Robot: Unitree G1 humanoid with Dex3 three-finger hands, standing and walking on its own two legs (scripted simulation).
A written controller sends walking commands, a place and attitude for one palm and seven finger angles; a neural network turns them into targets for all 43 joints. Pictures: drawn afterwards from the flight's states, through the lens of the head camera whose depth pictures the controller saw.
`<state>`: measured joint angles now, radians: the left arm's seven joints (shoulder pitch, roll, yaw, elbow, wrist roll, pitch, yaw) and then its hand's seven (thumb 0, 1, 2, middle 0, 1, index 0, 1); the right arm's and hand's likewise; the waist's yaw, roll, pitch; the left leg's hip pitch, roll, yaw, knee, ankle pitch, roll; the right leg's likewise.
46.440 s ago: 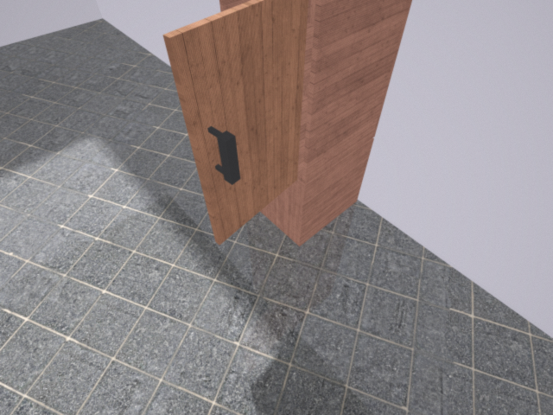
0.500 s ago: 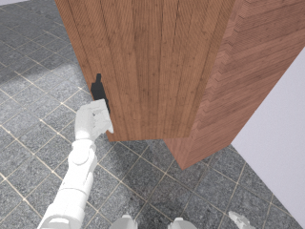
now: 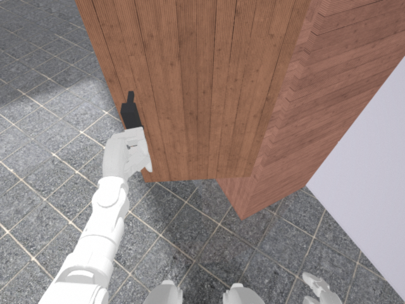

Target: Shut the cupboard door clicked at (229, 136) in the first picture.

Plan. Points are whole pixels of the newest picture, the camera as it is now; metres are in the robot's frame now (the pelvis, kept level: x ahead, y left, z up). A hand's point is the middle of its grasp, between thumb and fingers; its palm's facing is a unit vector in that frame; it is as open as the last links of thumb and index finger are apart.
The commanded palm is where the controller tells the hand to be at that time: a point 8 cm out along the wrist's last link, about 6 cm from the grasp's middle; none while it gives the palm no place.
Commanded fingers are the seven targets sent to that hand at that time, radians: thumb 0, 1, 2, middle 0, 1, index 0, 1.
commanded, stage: push the door shut along its arc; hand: left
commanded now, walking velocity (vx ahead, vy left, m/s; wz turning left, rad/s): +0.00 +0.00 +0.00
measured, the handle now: (135, 120) +0.48 +0.15 +0.06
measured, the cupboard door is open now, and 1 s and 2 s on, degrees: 66 46 33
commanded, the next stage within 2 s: pull the fist back off the door in 1.70 s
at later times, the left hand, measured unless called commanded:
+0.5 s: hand (153, 129) +0.46 +0.11 +0.06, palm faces -0.09 -1.00 -0.02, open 3.2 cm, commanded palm +0.46 +0.15 +0.06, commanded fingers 0.00 0.90 0.90 -1.30 -1.50 -1.30 -1.50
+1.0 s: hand (167, 109) +0.52 +0.09 +0.06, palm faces -0.24 -0.97 -0.03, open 3.1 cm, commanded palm +0.52 +0.12 +0.06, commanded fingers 0.00 0.90 0.90 -1.30 -1.50 -1.30 -1.50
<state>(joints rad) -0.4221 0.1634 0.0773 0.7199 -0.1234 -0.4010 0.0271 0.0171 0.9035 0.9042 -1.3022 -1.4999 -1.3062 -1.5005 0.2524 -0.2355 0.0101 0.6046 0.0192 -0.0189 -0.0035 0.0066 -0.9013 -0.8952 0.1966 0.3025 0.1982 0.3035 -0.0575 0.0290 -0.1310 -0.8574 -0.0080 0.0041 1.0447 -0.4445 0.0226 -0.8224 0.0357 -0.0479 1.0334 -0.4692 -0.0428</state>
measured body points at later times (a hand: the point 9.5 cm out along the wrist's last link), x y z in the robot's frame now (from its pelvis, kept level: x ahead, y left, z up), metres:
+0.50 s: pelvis +0.00 +0.01 -0.01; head +0.09 +0.01 +0.43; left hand +0.46 +0.17 +0.06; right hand +0.04 -0.26 -0.13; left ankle +0.04 +0.11 -0.67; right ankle +0.02 -0.09 -0.67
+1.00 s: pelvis -0.01 +0.01 -0.03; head +0.12 +0.02 +0.40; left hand +0.53 +0.14 +0.06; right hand -0.01 -0.26 -0.14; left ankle +0.04 +0.11 -0.67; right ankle +0.02 -0.09 -0.67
